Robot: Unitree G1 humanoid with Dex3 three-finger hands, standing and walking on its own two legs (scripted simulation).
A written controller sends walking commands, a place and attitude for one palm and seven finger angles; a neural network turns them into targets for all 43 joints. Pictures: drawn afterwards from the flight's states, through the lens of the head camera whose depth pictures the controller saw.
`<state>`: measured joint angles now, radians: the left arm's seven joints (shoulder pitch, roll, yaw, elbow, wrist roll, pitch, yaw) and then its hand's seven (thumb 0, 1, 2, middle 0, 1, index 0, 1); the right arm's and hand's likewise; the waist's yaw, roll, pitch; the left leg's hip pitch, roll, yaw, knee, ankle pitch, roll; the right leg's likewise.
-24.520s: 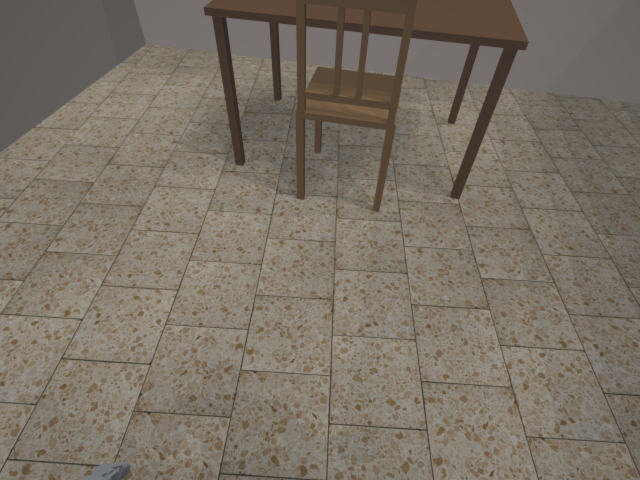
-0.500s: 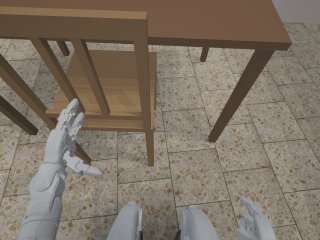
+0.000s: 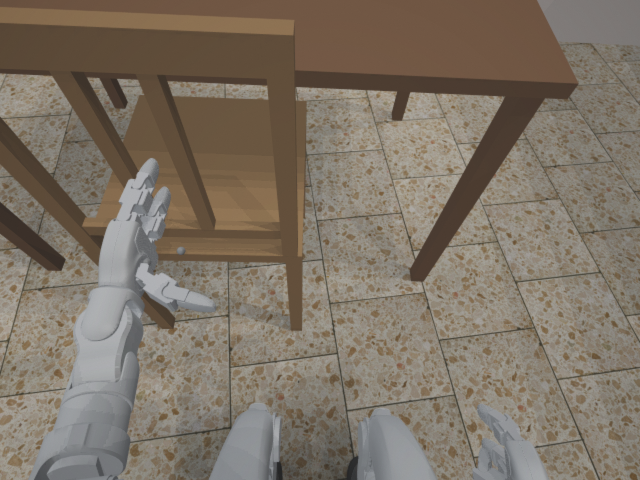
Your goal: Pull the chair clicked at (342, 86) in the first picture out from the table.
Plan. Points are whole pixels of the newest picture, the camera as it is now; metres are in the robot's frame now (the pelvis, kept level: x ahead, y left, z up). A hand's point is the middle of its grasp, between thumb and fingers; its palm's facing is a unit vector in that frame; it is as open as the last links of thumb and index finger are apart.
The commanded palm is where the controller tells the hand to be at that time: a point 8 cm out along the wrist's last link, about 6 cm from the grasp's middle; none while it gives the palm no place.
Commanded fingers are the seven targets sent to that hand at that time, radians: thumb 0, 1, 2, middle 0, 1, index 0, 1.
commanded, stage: push the fingers through the gap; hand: left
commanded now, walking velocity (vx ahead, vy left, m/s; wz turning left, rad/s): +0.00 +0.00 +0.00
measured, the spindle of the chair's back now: (121, 163) +0.50 +0.29 +0.05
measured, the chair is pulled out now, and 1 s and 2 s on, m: -0.02 -0.02 -0.01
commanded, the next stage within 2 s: hook a spindle and tug to test in 1.12 s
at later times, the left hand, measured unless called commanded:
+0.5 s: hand (184, 225) +0.41 +0.19 +0.03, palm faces +0.01 -1.00 -0.03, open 16.9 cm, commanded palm +0.40 +0.24 +0.03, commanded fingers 0.00 -0.50 0.30 -0.06 -0.08 -0.06 -0.08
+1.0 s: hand (196, 205) +0.45 +0.18 +0.03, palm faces +0.01 -1.00 -0.04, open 16.9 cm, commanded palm +0.42 +0.23 +0.03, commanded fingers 0.00 -0.50 0.30 -0.06 -0.08 -0.06 -0.08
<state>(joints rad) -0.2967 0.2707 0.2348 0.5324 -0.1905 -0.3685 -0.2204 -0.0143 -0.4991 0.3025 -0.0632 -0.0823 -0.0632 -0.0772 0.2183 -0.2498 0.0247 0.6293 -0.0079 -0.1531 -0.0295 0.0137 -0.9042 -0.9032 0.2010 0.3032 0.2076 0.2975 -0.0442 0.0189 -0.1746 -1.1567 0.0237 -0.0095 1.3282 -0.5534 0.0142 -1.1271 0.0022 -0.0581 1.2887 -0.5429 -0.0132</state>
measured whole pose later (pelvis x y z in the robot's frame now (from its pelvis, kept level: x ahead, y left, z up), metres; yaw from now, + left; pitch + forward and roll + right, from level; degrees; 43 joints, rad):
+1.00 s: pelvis -0.01 +0.00 -0.01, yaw -1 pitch +25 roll -2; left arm -0.63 0.36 0.32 0.89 -0.13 -0.43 -0.21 -0.01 -0.50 0.30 -0.06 -0.08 -0.06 -0.08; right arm 0.27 -0.26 0.02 0.66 -0.02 -0.09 -0.01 0.01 -0.91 -0.90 0.20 0.30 0.21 0.30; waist -0.10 0.03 -0.16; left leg -1.23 0.03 -0.01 1.35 -0.54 0.01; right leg -1.21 0.01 -0.05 1.30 -0.53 -0.01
